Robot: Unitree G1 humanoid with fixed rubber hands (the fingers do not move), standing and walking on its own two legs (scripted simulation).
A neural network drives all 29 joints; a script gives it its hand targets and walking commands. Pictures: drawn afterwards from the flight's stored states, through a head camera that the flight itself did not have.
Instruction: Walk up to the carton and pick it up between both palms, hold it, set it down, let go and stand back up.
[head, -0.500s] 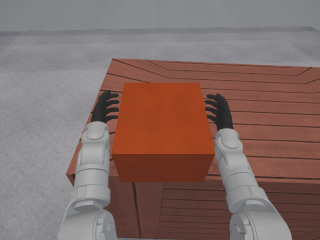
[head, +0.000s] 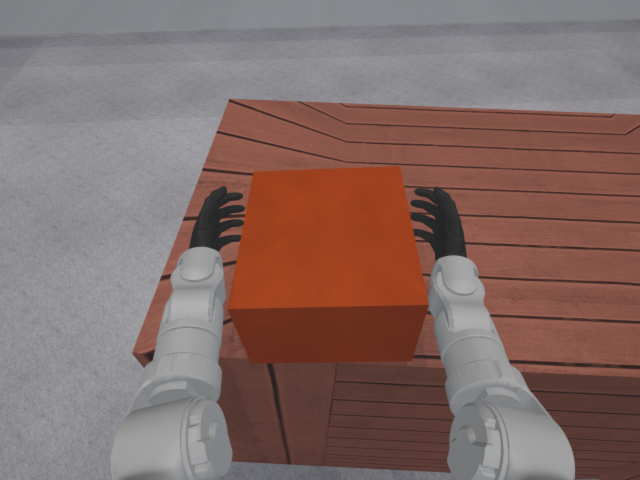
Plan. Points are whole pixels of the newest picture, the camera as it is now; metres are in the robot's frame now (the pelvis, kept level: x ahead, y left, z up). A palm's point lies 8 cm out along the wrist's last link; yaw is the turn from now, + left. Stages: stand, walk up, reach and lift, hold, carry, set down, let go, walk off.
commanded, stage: set down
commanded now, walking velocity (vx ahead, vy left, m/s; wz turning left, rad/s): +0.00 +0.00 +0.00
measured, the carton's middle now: (328, 261) +0.41 -0.01 +0.03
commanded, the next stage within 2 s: none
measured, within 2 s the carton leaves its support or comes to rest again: rests again in 1.10 s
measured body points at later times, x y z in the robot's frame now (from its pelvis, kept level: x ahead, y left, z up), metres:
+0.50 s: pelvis +0.01 -0.01 +0.00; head +0.04 +0.00 +0.45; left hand +0.42 +0.14 +0.06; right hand +0.39 -0.17 +0.06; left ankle -0.01 +0.09 -0.75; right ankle -0.01 -0.11 -0.75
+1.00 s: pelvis -0.02 +0.00 +0.00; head +0.02 +0.02 +0.45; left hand +0.41 +0.15 +0.06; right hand +0.38 -0.17 +0.06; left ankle -0.01 +0.09 -0.75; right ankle -0.01 -0.11 -0.75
